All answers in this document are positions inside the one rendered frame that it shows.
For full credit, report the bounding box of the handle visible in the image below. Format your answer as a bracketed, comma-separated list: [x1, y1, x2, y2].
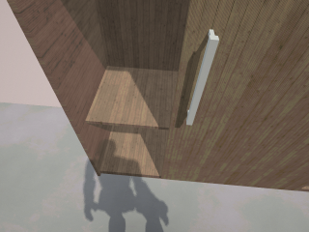
[186, 29, 219, 126]

